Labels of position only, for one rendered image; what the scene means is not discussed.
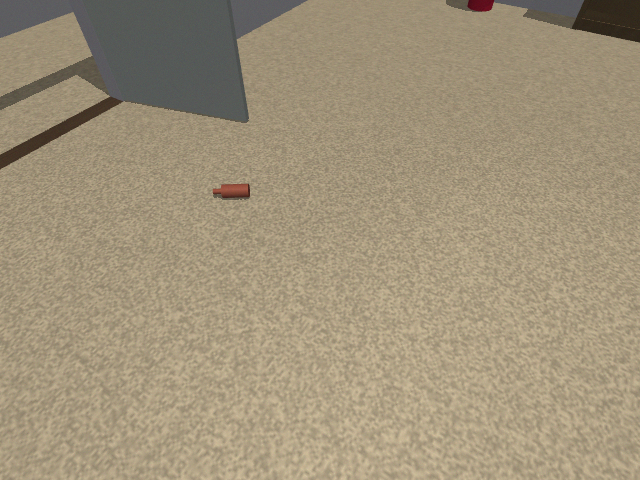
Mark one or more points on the bookshelf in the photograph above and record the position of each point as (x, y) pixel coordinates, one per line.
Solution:
(615, 18)

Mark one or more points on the bottle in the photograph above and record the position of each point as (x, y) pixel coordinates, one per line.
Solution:
(233, 190)

